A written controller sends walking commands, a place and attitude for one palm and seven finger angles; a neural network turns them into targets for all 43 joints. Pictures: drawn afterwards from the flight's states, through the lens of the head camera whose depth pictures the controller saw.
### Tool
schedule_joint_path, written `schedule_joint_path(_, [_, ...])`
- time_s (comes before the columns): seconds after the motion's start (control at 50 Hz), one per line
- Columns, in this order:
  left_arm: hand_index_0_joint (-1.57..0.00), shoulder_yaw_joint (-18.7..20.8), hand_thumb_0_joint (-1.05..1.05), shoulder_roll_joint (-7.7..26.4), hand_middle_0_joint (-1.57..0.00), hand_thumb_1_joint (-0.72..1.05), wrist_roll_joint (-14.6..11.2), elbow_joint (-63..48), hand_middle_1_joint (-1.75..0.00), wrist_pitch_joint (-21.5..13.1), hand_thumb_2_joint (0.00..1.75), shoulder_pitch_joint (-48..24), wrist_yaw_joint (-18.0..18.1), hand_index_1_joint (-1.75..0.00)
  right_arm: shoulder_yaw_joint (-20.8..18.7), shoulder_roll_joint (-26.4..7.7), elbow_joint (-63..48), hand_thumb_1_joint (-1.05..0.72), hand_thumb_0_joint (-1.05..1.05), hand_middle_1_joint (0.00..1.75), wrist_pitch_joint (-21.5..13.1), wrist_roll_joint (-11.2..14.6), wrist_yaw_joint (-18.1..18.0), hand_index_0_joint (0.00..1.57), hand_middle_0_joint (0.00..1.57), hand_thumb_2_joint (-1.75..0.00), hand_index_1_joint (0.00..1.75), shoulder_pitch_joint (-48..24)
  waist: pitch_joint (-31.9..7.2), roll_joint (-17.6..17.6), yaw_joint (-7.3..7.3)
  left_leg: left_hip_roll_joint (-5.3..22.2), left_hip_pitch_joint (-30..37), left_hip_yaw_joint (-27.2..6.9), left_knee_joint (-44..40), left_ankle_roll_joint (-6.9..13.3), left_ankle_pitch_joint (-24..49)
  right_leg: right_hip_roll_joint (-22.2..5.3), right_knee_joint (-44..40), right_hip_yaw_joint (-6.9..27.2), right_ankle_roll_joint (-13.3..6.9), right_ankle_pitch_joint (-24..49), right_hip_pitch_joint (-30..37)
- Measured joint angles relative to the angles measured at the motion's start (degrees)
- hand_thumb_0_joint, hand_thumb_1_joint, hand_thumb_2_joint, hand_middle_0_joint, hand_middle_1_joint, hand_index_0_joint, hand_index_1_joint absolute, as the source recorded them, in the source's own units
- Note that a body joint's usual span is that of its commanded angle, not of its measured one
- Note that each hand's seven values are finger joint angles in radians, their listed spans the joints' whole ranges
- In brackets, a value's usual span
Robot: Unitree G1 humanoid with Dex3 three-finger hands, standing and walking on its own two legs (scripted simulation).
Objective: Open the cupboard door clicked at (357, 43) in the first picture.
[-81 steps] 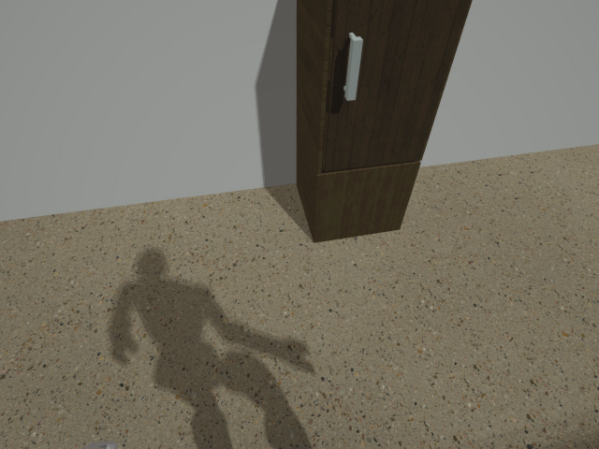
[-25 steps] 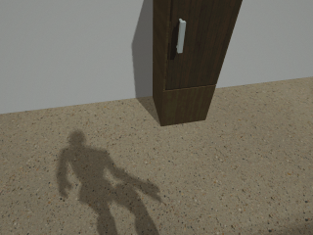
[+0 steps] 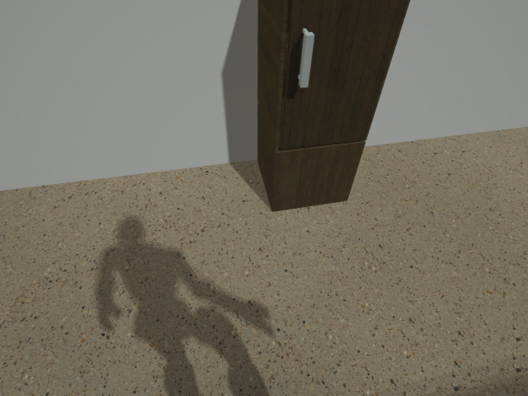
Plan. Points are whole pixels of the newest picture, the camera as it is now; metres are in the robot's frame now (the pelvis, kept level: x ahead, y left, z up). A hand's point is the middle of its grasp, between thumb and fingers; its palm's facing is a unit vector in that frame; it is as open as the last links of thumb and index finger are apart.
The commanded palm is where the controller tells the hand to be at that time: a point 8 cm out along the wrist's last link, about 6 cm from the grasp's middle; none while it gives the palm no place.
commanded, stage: walk to a spot facing it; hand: left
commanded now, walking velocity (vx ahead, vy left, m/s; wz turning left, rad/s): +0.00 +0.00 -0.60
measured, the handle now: (304, 58) +1.07 -0.06 +0.03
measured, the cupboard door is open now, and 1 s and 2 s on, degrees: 0 0 0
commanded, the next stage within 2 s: none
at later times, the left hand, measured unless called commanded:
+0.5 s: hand out of the picture +0.04 +0.15 -0.17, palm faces -0.17 -0.95 -0.25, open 7.4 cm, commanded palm none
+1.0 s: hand out of the picture +0.13 +0.20 -0.16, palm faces -0.44 -0.87 -0.22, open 7.4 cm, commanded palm none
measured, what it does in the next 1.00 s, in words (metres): steps on the spot, turning right: left foot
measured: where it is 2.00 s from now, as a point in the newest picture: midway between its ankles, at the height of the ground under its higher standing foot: outside the picture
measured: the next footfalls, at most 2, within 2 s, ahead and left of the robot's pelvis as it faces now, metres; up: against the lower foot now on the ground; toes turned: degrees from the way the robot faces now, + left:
left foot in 0.82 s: +0.02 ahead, +0.12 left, +0.00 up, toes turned -26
right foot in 1.30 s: -0.05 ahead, -0.21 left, +0.00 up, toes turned -52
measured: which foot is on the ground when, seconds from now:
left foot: down 0.00-0.30, up 0.32-0.80, down 0.82-1.00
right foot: down 0.00-0.82, up 0.84-1.00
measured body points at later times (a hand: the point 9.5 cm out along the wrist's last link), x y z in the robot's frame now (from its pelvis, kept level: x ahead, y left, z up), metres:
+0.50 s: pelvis -0.03 -0.03 -0.01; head +0.00 -0.06 +0.44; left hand +0.05 +0.20 -0.15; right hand -0.01 -0.29 -0.17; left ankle -0.02 +0.13 -0.67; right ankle -0.01 -0.10 -0.75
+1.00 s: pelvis -0.04 +0.03 +0.00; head -0.02 +0.05 +0.45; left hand +0.15 +0.24 -0.15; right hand -0.11 -0.23 -0.12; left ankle -0.02 +0.14 -0.75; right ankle -0.10 -0.09 -0.65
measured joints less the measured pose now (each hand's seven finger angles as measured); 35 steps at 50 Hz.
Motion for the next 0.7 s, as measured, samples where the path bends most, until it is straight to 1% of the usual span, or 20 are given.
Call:
schedule_joint_path(0.08, [-0.20, 0.6, 0.00, -0.8, -0.20, 0.91, 0.0, -1.5, -0.30, 1.4, 0.90, 1.1, 0.5, -0.30, -0.5, 1.2, -1.9, -0.91, 0.01, 0.30, 0.6, -0.1, -0.8, 0.20, 0.20, -0.90, 0.30, -0.2, 0.1, -0.1, 0.49, 0.7, -1.5, 2.0, 2.8, -0.2, -1.6, 0.7, 3.2, 1.9, 0.0, -1.0, -2.5])
schedule_joint_path(0.18, [-0.20, 1.3, 0.00, -2.6, -0.20, 0.91, 0.3, -4.4, -0.30, 3.1, 0.90, 2.9, 0.0, -0.30, -1.2, 4.0, -5.5, -0.91, 0.01, 0.30, 1.4, -0.2, -1.0, 0.20, 0.20, -0.90, 0.30, 0.8, 0.9, -1.0, 0.39, 1.5, -4.1, 5.0, 7.6, -0.3, -4.2, 1.7, 10.0, 4.8, -0.2, -3.2, -7.3])
schedule_joint_path(0.2, [-0.20, 1.4, 0.00, -3.0, -0.20, 0.91, 0.3, -5.0, -0.30, 3.3, 0.90, 3.2, -0.2, -0.30, -1.4, 4.6, -6.0, -0.91, 0.01, 0.30, 1.5, -0.2, -1.0, 0.20, 0.20, -0.90, 0.30, 1.1, 1.3, -1.2, 0.42, 1.6, -4.6, 5.6, 8.6, -0.3, -4.7, 1.8, 12.1, 4.9, -0.2, -3.9, -8.6])
schedule_joint_path(0.22, [-0.20, 1.6, 0.00, -3.4, -0.20, 0.91, 0.3, -5.6, -0.30, 3.4, 0.90, 3.4, -0.3, -0.30, -1.5, 5.1, -6.5, -0.91, 0.01, 0.30, 1.6, -0.2, -1.0, 0.20, 0.20, -0.90, 0.30, 1.3, 1.7, -1.5, 0.57, 1.7, -4.9, 6.3, 9.7, -0.4, -5.2, 1.5, 14.8, 4.2, 0.0, -5.3, -9.9])
schedule_joint_path(0.26, [-0.20, 2.0, 0.00, -4.4, -0.20, 0.91, 0.3, -6.5, -0.30, 3.7, 0.90, 4.0, -0.6, -0.30, -1.8, 5.8, -7.1, -0.91, 0.01, 0.30, 1.8, -0.4, -0.9, 0.20, 0.20, -0.90, 0.30, 1.8, 2.5, -1.3, 0.88, 2.5, -5.3, 7.7, 11.8, -0.7, -6.4, 0.9, 19.8, 1.7, 0.4, -9.6, -11.4])
schedule_joint_path(0.28, [-0.20, 2.2, 0.00, -5.0, -0.20, 0.91, 0.3, -7.0, -0.30, 3.7, 0.90, 4.4, -0.7, -0.30, -1.9, 6.0, -7.3, -0.91, 0.01, 0.30, 1.9, -0.4, -0.9, 0.20, 0.20, -0.90, 0.30, 2.1, 2.9, -0.9, 1.01, 3.1, -5.6, 8.2, 13.3, -1.0, -7.2, 0.6, 20.0, 0.4, 0.5, -10.1, -11.1])
schedule_joint_path(0.3, [-0.20, 2.3, 0.00, -5.6, -0.20, 0.91, 0.4, -7.5, -0.30, 3.5, 0.90, 4.9, -0.9, -0.30, -2.1, 6.0, -7.6, -0.91, 0.01, 0.30, 2.1, -0.5, -0.8, 0.20, 0.20, -0.90, 0.30, 2.4, 3.0, -0.1, 1.07, 4.0, -6.4, 8.3, 15.6, -1.5, -8.3, 0.8, 18.8, -0.5, -0.3, -8.1, -10.6])
schedule_joint_path(0.32, [-0.20, 2.4, 0.00, -6.2, -0.20, 0.91, 0.6, -8.0, -0.30, 3.0, 0.90, 5.3, -0.9, -0.30, -2.4, 6.0, -7.8, -0.91, 0.01, 0.30, 2.5, -0.4, -0.8, 0.20, 0.20, -0.90, 0.30, 2.6, 3.2, 0.8, 0.87, 4.8, -8.2, 7.8, 19.7, -1.7, -10.0, 1.5, 19.2, -1.0, -1.8, -7.6, -10.9])
schedule_joint_path(0.36, [-0.20, 2.3, 0.00, -7.4, -0.20, 0.91, 0.6, -8.7, -0.30, 2.4, 0.90, 5.8, -0.5, -0.30, -2.8, 6.0, -7.7, -0.91, 0.01, 0.30, 3.5, -0.2, -0.9, 0.20, 0.20, -0.90, 0.30, 2.8, 3.4, 1.5, 0.81, 3.7, -12.9, 4.2, 30.2, -1.7, -14.8, 2.3, 19.1, -1.2, -3.9, -7.7, -11.4])
schedule_joint_path(0.4, [-0.20, 2.3, 0.00, -8.4, -0.20, 0.91, 0.5, -9.1, -0.30, 2.4, 0.90, 6.2, -0.1, -0.30, -3.1, 6.1, -7.6, -0.91, 0.01, 0.30, 4.0, -0.2, -0.8, 0.20, 0.20, -0.90, 0.30, 2.6, 3.5, 1.6, 1.11, 2.5, -16.5, 1.9, 38.1, -1.8, -13.9, 2.9, 16.2, -0.6, -4.6, -6.1, -10.9])
schedule_joint_path(0.44, [-0.20, 2.2, 0.00, -9.0, -0.20, 0.91, 0.4, -9.2, -0.30, 2.4, 0.90, 6.7, 0.0, -0.30, -3.3, 6.1, -7.9, -0.91, 0.01, 0.30, 4.0, -0.3, -0.7, 0.20, 0.20, -0.90, 0.30, 2.4, 3.4, 1.5, 1.18, 2.0, -18.4, 1.0, 41.1, -2.1, -11.5, 3.5, 12.7, 0.5, -4.6, -3.6, -10.3])
schedule_joint_path(0.48, [-0.20, 2.3, 0.00, -9.2, -0.20, 0.91, 0.3, -9.2, -0.30, 2.3, 0.90, 7.1, 0.0, -0.30, -3.4, 6.2, -8.3, -0.91, 0.01, 0.30, 3.7, -0.4, -0.8, 0.20, 0.20, -0.90, 0.30, 2.3, 3.0, 1.0, 1.10, 1.8, -19.1, 0.6, 41.2, -2.6, -10.0, 3.9, 9.6, 1.7, -4.7, -1.5, -9.9])
schedule_joint_path(0.58, [-0.21, 3.0, 0.00, -8.9, -0.21, 0.90, 0.3, -9.3, -0.30, 2.1, 0.90, 7.5, 0.0, -0.30, -3.7, 5.9, -9.0, -0.91, 0.01, 0.30, 3.5, -0.4, -1.2, 0.20, 0.20, -0.90, 0.30, 1.7, 1.8, 0.1, 1.39, 1.4, -17.7, -0.5, 37.3, -3.2, -9.8, 5.0, 5.2, 5.0, -4.6, 2.1, -9.8])
schedule_joint_path(0.64, [-0.21, 3.4, 0.00, -8.3, -0.21, 0.90, 0.4, -9.5, -0.30, 2.3, 0.90, 7.3, 0.0, -0.30, -3.7, 5.7, -9.5, -0.91, 0.01, 0.30, 3.4, -0.2, -1.4, 0.20, 0.20, -0.90, 0.30, 1.2, 1.2, -0.2, 1.69, 1.2, -16.0, -1.0, 33.6, -3.2, -10.6, 5.8, 4.0, 6.7, -4.3, 3.4, -10.1])
schedule_joint_path(0.7, [-0.20, 3.8, 0.00, -7.3, -0.21, 0.90, 0.6, -9.8, -0.30, 2.5, 0.90, 6.8, 0.0, -0.30, -3.6, 5.5, -10.1, -0.91, 0.01, 0.30, 3.3, 0.0, -1.5, 0.20, 0.20, -0.90, 0.30, 0.6, 0.6, -0.6, 2.24, 0.5, -13.8, -1.4, 28.6, -2.7, -11.8, 6.7, 3.4, 8.6, -3.7, 4.6, -10.7])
